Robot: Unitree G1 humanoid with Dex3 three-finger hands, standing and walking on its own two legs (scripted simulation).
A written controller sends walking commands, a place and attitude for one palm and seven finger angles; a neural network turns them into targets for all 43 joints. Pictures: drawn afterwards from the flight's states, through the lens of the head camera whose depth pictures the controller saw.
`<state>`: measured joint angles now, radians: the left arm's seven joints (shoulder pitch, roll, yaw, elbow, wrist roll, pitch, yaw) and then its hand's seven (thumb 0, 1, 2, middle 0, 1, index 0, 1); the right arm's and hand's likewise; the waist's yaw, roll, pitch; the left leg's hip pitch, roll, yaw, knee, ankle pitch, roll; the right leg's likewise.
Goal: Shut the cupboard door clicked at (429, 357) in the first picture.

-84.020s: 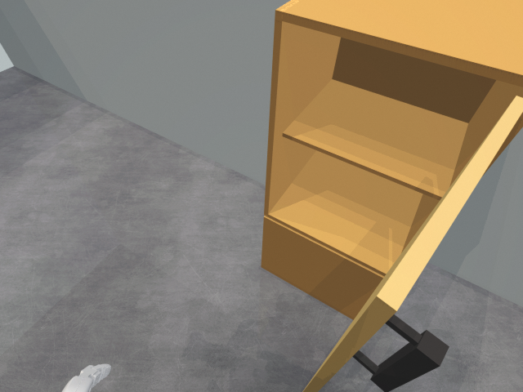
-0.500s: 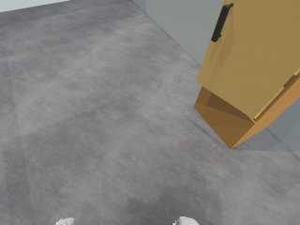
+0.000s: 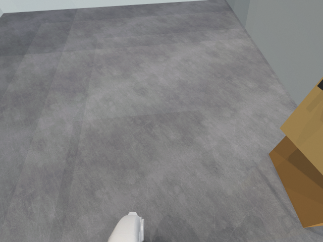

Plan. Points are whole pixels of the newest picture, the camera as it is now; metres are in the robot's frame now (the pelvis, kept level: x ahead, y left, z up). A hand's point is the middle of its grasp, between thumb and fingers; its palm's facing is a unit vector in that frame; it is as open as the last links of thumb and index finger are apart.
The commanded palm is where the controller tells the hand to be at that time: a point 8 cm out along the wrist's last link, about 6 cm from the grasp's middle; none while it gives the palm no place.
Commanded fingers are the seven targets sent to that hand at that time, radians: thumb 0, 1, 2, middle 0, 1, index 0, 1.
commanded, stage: walk to a spot facing it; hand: left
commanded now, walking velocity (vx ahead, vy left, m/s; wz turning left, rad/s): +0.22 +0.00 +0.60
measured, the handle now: out of the picture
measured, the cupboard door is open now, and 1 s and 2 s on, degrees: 16 16 16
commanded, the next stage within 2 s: turn to face it in 0.10 s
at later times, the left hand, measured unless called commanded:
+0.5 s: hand (83, 214) +0.21 +0.26 -0.18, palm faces +0.14 -0.97 -0.17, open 7.4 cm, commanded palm none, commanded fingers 0.00 0.90 0.90 -0.20 -0.30 -0.20 -0.30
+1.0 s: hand (103, 166) +0.36 +0.23 -0.17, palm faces -0.22 -0.94 -0.25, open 7.4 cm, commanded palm none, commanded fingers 0.00 0.90 0.90 -0.20 -0.30 -0.20 -0.30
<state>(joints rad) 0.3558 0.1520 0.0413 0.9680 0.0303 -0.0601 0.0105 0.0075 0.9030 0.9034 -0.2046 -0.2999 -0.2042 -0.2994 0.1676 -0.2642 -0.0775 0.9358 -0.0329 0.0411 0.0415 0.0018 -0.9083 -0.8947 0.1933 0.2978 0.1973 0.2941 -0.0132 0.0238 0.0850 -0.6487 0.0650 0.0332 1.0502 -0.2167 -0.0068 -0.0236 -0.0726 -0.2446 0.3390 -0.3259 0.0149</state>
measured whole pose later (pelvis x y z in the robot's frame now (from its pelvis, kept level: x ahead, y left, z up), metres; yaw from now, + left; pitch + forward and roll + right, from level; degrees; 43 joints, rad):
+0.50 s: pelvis +0.17 +0.07 +0.00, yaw +4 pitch +0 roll -2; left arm 0.22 0.19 0.07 0.94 0.02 0.05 0.01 0.00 0.91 0.90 -0.20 -0.30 -0.20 -0.30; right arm 0.17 -0.17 -0.01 0.94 -0.02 -0.02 -0.04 -0.02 -0.94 -0.89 0.20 0.30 0.21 0.30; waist 0.02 -0.03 0.07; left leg -0.17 -0.03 0.16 0.43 -0.27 0.11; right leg -0.55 -0.06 0.02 1.02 -0.24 0.05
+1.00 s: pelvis +0.25 +0.05 -0.01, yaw -14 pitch +1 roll +0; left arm 0.21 0.21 0.06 0.90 0.02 0.03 0.01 0.01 0.90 0.90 -0.20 -0.30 -0.20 -0.30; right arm 0.18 -0.21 -0.05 0.92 -0.02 0.05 -0.02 0.00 -0.91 -0.89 0.20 0.30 0.20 0.29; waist -0.01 0.01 0.10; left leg -0.51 0.08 -0.01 1.07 -0.40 -0.07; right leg -0.23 0.04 0.03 0.49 -0.29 -0.03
